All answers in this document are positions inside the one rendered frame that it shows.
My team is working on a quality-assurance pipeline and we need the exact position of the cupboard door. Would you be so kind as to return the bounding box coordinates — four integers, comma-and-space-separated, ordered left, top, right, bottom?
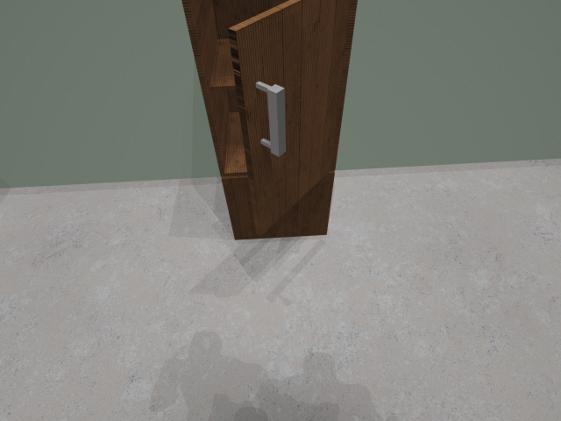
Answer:
228, 0, 351, 236

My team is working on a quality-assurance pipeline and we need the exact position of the handle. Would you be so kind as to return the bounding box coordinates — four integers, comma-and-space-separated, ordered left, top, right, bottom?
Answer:
256, 81, 286, 157

